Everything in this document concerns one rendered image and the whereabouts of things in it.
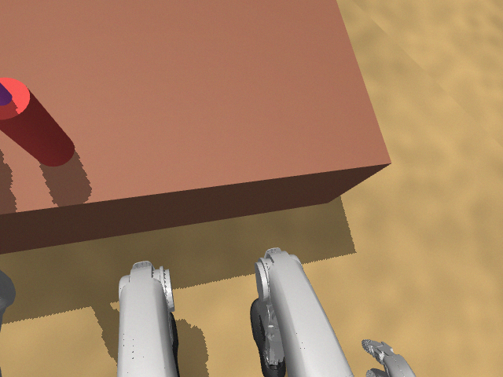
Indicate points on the right robot foot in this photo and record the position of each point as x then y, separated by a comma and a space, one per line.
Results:
258, 332

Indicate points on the right robot hand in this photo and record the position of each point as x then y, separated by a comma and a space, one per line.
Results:
394, 365

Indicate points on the left robot arm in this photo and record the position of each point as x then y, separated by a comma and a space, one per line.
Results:
7, 296

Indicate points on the bottle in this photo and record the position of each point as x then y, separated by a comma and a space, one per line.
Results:
25, 121

